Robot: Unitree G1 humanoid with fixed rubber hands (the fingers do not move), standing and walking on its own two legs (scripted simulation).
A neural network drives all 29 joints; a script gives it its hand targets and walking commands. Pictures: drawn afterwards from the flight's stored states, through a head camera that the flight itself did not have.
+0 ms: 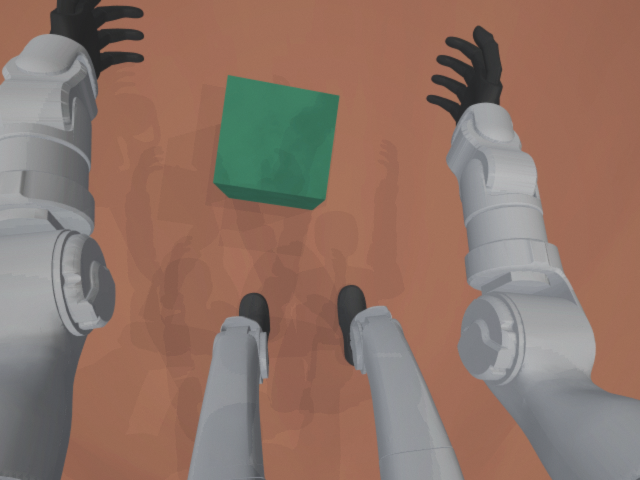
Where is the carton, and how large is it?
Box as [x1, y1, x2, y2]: [213, 75, 338, 209]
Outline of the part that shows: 228,75 213,182 228,197 307,209 314,208 325,198 338,103 338,95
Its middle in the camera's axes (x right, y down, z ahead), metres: -0.10 -0.20 +0.84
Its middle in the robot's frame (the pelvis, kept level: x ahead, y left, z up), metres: +0.55 +0.02 -0.54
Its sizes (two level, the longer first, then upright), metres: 0.210 0.200 0.250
